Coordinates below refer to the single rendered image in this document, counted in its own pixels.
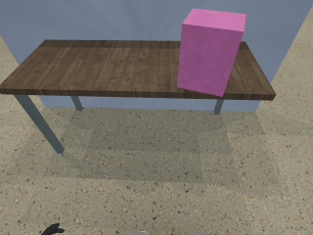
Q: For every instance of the table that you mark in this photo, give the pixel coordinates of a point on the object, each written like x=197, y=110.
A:
x=120, y=68

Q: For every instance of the robot left hand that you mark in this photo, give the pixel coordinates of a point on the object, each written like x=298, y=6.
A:
x=53, y=229

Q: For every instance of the carton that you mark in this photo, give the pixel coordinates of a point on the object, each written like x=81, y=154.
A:
x=209, y=44

